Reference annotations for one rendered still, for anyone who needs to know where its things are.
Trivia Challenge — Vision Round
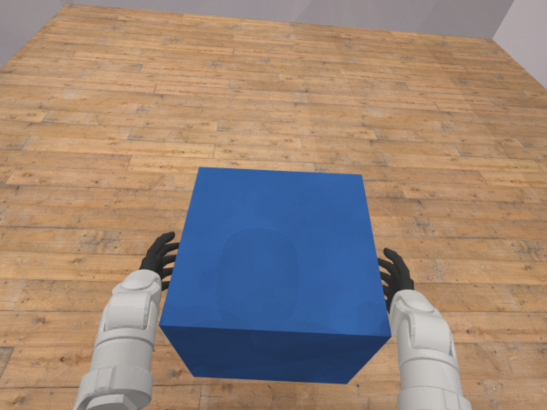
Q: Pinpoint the left robot forearm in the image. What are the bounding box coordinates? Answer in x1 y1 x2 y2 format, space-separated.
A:
73 269 162 410

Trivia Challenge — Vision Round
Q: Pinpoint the right robot hand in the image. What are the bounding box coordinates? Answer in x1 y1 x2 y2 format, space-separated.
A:
377 248 414 314

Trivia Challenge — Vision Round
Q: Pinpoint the right robot forearm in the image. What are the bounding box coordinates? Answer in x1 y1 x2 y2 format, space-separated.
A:
389 290 472 410

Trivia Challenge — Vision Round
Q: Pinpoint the left robot hand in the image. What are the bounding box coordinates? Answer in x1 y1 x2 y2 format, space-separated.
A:
139 231 179 291

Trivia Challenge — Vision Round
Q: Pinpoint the carton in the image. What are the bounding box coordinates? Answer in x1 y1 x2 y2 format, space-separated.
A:
159 167 391 384

